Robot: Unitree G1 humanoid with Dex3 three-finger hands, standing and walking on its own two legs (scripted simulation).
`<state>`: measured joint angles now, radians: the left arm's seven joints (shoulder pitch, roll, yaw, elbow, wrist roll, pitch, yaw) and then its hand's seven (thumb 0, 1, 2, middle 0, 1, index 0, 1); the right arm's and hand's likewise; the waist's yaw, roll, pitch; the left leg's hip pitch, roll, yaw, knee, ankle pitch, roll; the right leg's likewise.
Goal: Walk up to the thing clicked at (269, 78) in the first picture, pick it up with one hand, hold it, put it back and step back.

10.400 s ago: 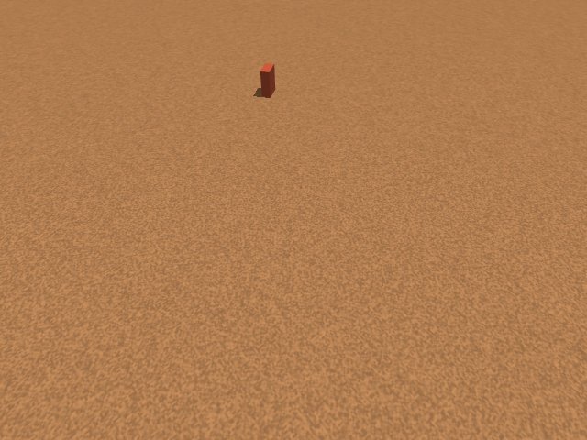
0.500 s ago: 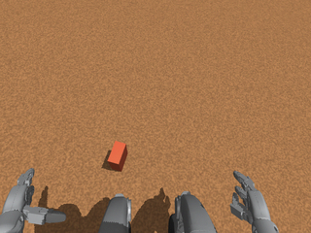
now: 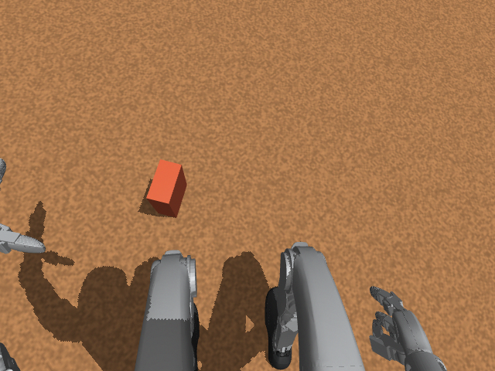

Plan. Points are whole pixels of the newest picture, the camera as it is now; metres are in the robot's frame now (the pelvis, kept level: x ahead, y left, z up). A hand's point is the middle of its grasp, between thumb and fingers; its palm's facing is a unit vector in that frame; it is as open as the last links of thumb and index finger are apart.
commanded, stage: go down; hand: left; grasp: from the side
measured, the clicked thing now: (169, 190) +0.49 +0.17 -0.42
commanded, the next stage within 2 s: approach in 1.26 s
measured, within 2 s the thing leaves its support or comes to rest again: neither
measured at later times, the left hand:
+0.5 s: hand (20, 186) +0.40 +0.36 -0.08, palm faces +0.09 -0.99 -0.11, open 17.2 cm
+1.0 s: hand (24, 180) +0.41 +0.36 -0.10, palm faces +0.08 -0.99 -0.09, open 17.4 cm
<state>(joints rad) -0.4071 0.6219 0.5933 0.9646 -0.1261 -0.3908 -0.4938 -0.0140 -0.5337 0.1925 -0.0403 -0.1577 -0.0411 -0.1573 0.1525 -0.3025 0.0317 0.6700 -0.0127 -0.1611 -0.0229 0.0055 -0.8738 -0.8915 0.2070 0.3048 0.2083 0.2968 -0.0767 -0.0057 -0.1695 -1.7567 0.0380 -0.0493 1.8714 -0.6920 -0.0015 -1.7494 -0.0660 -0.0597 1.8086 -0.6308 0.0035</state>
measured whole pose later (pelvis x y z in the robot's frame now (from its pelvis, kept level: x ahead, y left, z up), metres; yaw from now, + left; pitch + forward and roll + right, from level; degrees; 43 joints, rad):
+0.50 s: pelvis -0.02 +0.00 -0.07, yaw -1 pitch +33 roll -6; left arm -0.60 0.77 0.69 1.06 -0.13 -0.41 -0.61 -0.01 -0.49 0.15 -0.03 -0.12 -0.03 -0.11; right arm 0.14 -0.34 0.07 0.69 -0.03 -0.16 -0.02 0.00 -0.90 -0.90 0.21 0.30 0.21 0.30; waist -0.11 -0.01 -0.14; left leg -2.00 0.03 -0.08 2.12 -0.70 0.01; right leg -1.97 -0.07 -0.07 2.03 -0.63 0.01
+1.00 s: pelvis -0.03 +0.00 -0.11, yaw -2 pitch +33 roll -6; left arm -0.68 0.84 0.73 1.11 -0.14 -0.40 -0.65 -0.01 -0.55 0.13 -0.04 -0.11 -0.04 -0.11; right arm 0.15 -0.35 0.10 0.68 -0.03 -0.16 -0.02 0.00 -0.90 -0.90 0.21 0.30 0.21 0.30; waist -0.14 -0.01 -0.11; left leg -2.10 0.02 -0.09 2.22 -0.70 0.01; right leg -2.07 -0.07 -0.07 2.12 -0.62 0.01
